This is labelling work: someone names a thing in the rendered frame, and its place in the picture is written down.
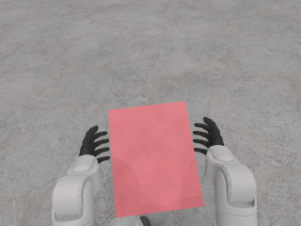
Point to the robot left foot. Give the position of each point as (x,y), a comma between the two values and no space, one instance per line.
(145,221)

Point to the robot left hand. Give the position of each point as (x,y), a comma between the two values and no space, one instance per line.
(88,145)

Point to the robot right hand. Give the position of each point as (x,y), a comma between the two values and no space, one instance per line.
(213,135)

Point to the left robot forearm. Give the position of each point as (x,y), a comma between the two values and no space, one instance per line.
(73,194)

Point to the right robot forearm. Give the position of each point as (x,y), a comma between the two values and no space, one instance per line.
(235,188)

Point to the carton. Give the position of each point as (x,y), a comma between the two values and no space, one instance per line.
(153,159)

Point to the left robot thigh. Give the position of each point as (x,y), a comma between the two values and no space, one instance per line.
(126,221)

